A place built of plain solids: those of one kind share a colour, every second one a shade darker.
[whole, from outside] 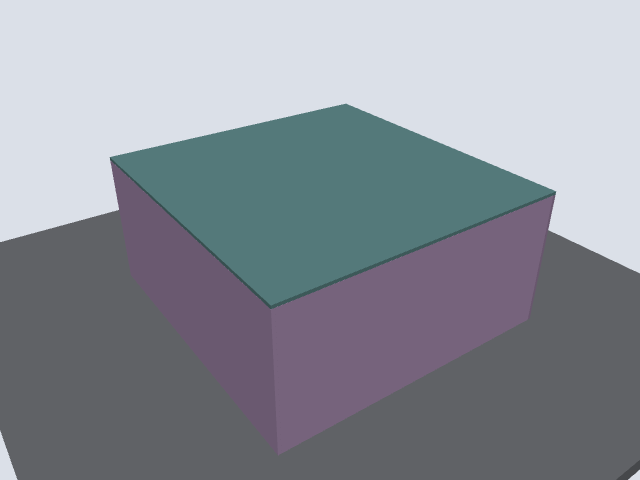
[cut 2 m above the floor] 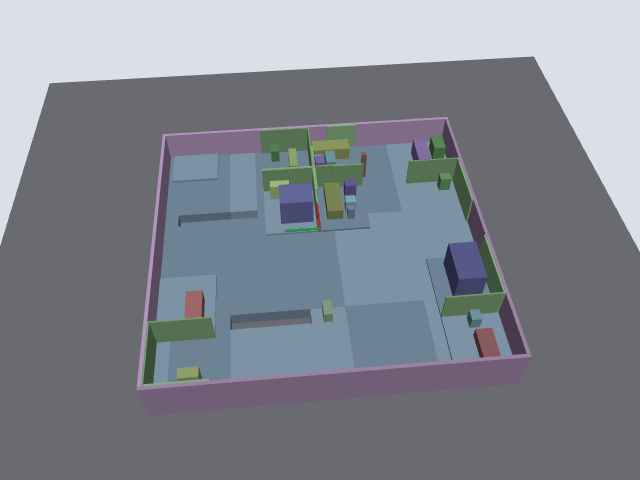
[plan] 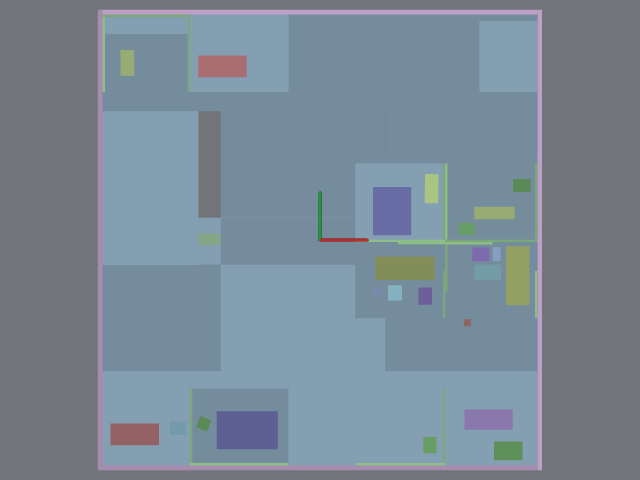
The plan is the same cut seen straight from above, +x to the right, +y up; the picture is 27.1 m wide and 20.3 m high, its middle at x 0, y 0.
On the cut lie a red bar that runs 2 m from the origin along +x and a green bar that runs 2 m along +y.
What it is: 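A part of a trade-fair hall in the days of build-up; stands in every state, service ducts in the floor, freight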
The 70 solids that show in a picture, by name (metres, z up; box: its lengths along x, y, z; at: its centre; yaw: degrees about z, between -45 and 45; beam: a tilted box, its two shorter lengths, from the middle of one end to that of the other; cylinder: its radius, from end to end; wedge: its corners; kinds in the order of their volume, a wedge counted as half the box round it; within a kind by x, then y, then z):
{
 "floor_1": {"box": [3.7, 3.26, 0.15], "at": [-7.35, -7.91, 0.93]},
 "floor_2": {"box": [4.06, 4.5, 0.9], "at": [-7.17, -3.3, 0.4]},
 "floor_3": {"box": [4.06, 19.07, 0.9], "at": [-7.17, 0.0, 0.4]},
 "floor_4": {"box": [4.06, 2.76, 0.9], "at": [-7.17, 2.33, 0.4]},
 "floor_5": {"box": [4.06, 1.74, 0.9], "at": [-7.17, 4.58, 0.4]},
 "floor_6": {"box": [0.94, 4.5, 0.9], "at": [-4.67, -3.3, 0.4]},
 "floor_7": {"box": [0.94, 2.0, 0.9], "at": [-4.67, -0.05, 0.4]},
 "floor_8": {"box": [4.16, 3.26, 0.13], "at": [-3.42, -7.91, 0.92]},
 "floor_9": {"box": [4.16, 3.27, 0.13], "at": [-3.42, 7.9, 0.92]},
 "floor_10": {"box": [11.95, 3.26, 0.9], "at": [-3.22, 7.08, 0.4]},
 "floor_11": {"box": [6.95, 1.74, 0.9], "at": [-0.72, 4.58, 0.4]},
 "floor_12": {"box": [18.39, 3.98, 0.9], "at": [0.0, -7.54, 0.4]},
 "floor_13": {"box": [18.39, 2.0, 0.9], "at": [0.0, -0.05, 0.4]},
 "floor_14": {"box": [18.39, 0.82, 0.9], "at": [0.0, 9.12, 0.4]},
 "floor_15": {"box": [13.39, 4.5, 0.9], "at": [2.5, -3.3, 0.4]},
 "floor_16": {"box": [13.39, 2.76, 0.9], "at": [2.5, 2.33, 0.4]},
 "floor_17": {"box": [0.94, 13.24, 0.9], "at": [3.23, -2.91, 0.4]},
 "floor_18": {"box": [0.94, 5.0, 0.22], "at": [3.23, 6.21, 0.06]},
 "floor_19": {"box": [3.81, 3.23, 0.13], "at": [3.39, -1.7, 0.92]},
 "floor_20": {"box": [3.81, 3.32, 0.15], "at": [3.39, 1.57, 0.93]},
 "floor_21": {"box": [5.49, 19.07, 0.9], "at": [6.45, 0.0, 0.4]},
 "floor_22": {"box": [5.49, 1.74, 0.9], "at": [6.45, 4.58, 0.4]},
 "floor_23": {"box": [3.9, 3.23, 0.13], "at": [7.25, -1.7, 0.92]},
 "floor_24": {"box": [2.45, 3.01, 0.15], "at": [7.97, 7.76, 0.93]},
 "wall_1": {"box": [0.2, 19.47, 8.76], "at": [-9.3, 0.0, 4.33]},
 "wall_2": {"box": [18.39, 0.2, 8.76], "at": [0.0, -9.63, 4.33]},
 "wall_3": {"box": [18.39, 0.2, 8.76], "at": [0.0, 9.63, 4.33]},
 "wall_4": {"box": [0.2, 19.47, 8.76], "at": [9.29, 0.0, 4.33]},
 "roof_1": {"box": [18.79, 19.47, 0.2], "at": [0.0, 0.0, 8.81]},
 "cabin_1": {"box": [2.58, 1.61, 2.5], "at": [-3.07, -8.04, 2.24]},
 "cabin_2": {"box": [1.62, 2.04, 2.5], "at": [3.05, 1.22, 2.26]},
 "panelwall_1": {"box": [0.1, 3.17, 2.5], "at": [-9.15, 7.85, 2.1]},
 "panelwall_2": {"box": [3.7, 0.1, 2.5], "at": [-7.35, 9.48, 2.1]},
 "panelwall_3": {"box": [0.1, 3.17, 2.5], "at": [-5.55, 7.85, 2.1]},
 "panelwall_4": {"box": [0.1, 3.16, 2.5], "at": [-5.45, -7.86, 2.24]},
 "panelwall_5": {"box": [4.16, 0.1, 2.5], "at": [-3.42, -9.48, 2.24]},
 "panelwall_6": {"box": [3.81, 0.1, 2.5], "at": [3.39, -9.48, 2.1]},
 "panelwall_7": {"box": [3.81, 0.1, 2.5], "at": [3.39, -0.04, 2.26]},
 "panelwall_8": {"box": [2.0, 0.1, 2.5], "at": [4.3, -0.14, 2.24]},
 "panelwall_9": {"box": [0.1, 3.16, 2.5], "at": [5.25, -7.86, 2.1]},
 "panelwall_10": {"box": [0.1, 2.0, 2.5], "at": [5.25, -2.31, 2.24]},
 "panelwall_11": {"box": [0.1, 3.22, 2.5], "at": [5.25, 1.62, 2.26]},
 "panelwall_12": {"box": [0.1, 2.0, 2.5], "at": [5.35, -1.19, 2.24]},
 "panelwall_13": {"box": [0.1, 3.22, 2.5], "at": [5.35, 1.62, 2.1]},
 "panelwall_14": {"box": [2.0, 0.1, 2.5], "at": [6.3, -0.14, 2.24]},
 "panelwall_15": {"box": [3.9, 0.1, 2.5], "at": [7.25, -0.04, 2.1]},
 "panelwall_16": {"box": [0.1, 2.0, 2.5], "at": [9.14, -2.31, 2.24]},
 "panelwall_17": {"box": [0.1, 3.22, 2.5], "at": [9.14, 1.62, 2.1]},
 "panel_stack_1": {"box": [2.5, 1.0, 0.78], "at": [3.6, -1.19, 1.38]},
 "panel_stack_2": {"box": [1.0, 2.5, 0.91], "at": [8.36, -1.51, 1.44]},
 "board_stack_1": {"box": [2.05, 0.92, 0.61], "at": [-7.84, -8.22, 1.31]},
 "board_stack_2": {"box": [2.05, 0.92, 0.94], "at": [-4.12, 7.34, 1.46]},
 "counter_1": {"box": [0.59, 1.09, 1.08], "at": [-8.15, 7.49, 1.4]},
 "counter_2": {"box": [0.57, 1.23, 1.1], "at": [4.72, 2.17, 1.56], "yaw": -1.1},
 "counter_3": {"box": [1.72, 0.53, 1.04], "at": [7.38, 1.14, 1.37]},
 "crate_1": {"box": [2.05, 0.86, 1.27], "at": [7.13, -7.6, 1.49]},
 "case_1": {"box": [0.67, 0.58, 0.78], "at": [-6.01, -7.96, 1.4]},
 "case_2": {"box": [0.6, 0.65, 0.91], "at": [3.17, -2.23, 1.44]},
 "case_3": {"box": [1.13, 0.65, 1.01], "at": [7.08, -1.37, 1.49]},
 "plinth_1": {"box": [0.51, 0.52, 0.67], "at": [-4.92, -7.78, 1.32], "yaw": -21.6},
 "plinth_2": {"box": [0.57, 0.7, 1.01], "at": [4.65, -8.67, 1.36]},
 "plinth_3": {"box": [0.68, 0.52, 0.74], "at": [6.21, 0.47, 1.22]},
 "plinth_4": {"box": [0.76, 0.55, 0.94], "at": [8.54, 2.31, 1.33]},
 "pallet_load_1": {"box": [1.2, 0.8, 1.03], "at": [7.96, -8.92, 1.37]},
 "bin_small_1": {"box": [0.58, 0.73, 1.07], "at": [4.45, -2.38, 1.52]},
 "bin_small_2": {"box": [0.73, 0.58, 1.07], "at": [6.8, -0.61, 1.52]},
 "cover_stack_1": {"box": [0.94, 0.5, 0.77], "at": [-4.67, 0.02, 1.24]},
 "toolbox_1": {"box": [0.37, 0.43, 0.85], "at": [2.47, -2.19, 1.41]},
 "toolbox_2": {"box": [0.34, 0.58, 0.76], "at": [7.47, -0.6, 1.37]},
 "flood_1": {"box": [0.3, 0.3, 1.98], "at": [6.24, -3.5, 1.84]}
}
